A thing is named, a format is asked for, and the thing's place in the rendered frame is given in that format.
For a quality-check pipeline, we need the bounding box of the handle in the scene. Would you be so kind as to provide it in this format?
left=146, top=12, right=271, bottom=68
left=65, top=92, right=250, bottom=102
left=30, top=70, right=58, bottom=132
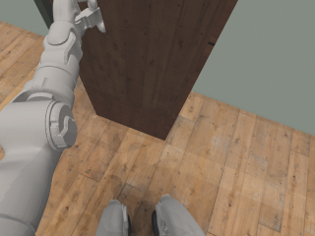
left=33, top=0, right=54, bottom=29

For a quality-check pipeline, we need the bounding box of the cupboard door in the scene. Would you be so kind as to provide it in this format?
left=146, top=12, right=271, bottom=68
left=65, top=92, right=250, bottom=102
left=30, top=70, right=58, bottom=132
left=49, top=0, right=225, bottom=117

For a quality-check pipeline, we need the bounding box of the robot right shin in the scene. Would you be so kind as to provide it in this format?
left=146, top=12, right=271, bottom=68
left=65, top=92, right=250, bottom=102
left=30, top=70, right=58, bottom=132
left=157, top=194, right=170, bottom=236

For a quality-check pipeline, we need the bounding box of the left robot thigh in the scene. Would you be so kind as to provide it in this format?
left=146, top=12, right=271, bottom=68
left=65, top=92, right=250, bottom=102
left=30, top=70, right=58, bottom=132
left=95, top=204, right=129, bottom=236

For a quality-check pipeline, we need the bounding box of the robot left forearm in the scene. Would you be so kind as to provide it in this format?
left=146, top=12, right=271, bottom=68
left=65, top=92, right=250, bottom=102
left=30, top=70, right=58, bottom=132
left=0, top=21, right=83, bottom=147

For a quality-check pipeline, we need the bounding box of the robot left upper arm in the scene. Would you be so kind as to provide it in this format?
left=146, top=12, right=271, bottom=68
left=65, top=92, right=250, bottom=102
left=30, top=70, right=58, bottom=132
left=0, top=99, right=78, bottom=236

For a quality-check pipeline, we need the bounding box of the left robot hand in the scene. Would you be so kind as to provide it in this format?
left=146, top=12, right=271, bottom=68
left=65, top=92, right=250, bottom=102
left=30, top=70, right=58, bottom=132
left=52, top=0, right=106, bottom=38

